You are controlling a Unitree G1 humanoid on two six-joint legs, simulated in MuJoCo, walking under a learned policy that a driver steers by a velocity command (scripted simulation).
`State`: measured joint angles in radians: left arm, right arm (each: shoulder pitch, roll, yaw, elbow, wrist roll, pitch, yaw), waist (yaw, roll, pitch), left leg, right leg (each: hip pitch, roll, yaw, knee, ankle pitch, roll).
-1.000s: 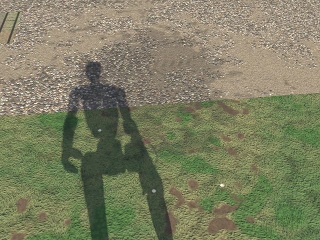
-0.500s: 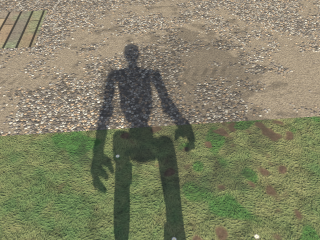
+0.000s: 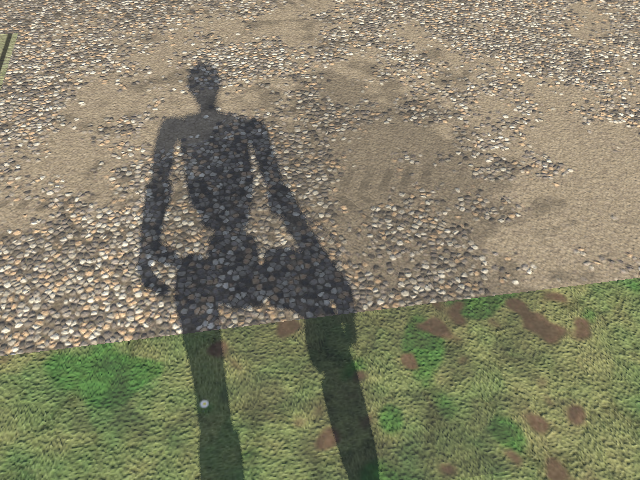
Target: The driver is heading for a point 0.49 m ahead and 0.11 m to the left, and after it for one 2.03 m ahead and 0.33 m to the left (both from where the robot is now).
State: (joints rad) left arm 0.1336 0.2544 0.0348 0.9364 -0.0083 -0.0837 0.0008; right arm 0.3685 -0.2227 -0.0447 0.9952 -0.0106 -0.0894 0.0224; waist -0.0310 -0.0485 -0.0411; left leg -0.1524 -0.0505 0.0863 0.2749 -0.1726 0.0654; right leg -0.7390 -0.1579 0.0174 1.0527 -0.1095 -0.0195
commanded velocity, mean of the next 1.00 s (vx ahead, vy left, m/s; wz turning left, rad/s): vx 0.23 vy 0.00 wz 0.33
